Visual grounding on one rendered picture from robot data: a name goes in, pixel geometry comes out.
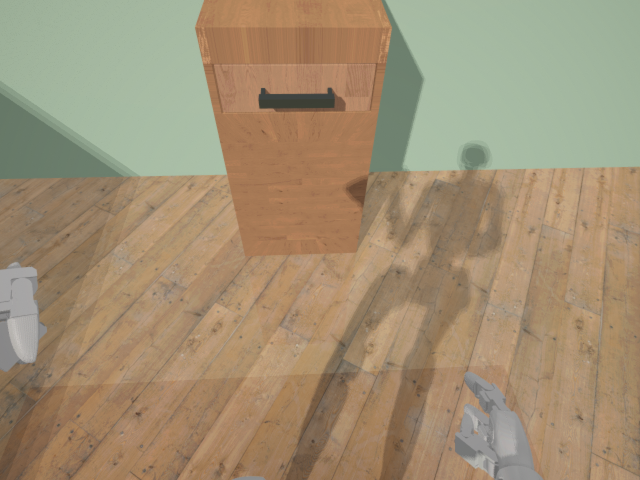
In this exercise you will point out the handle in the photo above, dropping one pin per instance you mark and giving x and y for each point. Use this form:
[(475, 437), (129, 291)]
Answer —
[(271, 101)]

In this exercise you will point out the cabinet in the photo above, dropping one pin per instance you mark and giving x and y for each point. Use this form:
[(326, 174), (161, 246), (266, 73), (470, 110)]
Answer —
[(298, 179)]

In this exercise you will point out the robot left hand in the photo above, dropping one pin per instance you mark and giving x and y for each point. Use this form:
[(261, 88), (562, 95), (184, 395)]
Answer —
[(20, 329)]

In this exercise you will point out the robot right hand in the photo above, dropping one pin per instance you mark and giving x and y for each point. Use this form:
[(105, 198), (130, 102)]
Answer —
[(501, 439)]

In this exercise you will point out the drawer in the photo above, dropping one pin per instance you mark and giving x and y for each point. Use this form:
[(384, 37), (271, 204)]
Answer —
[(240, 84)]

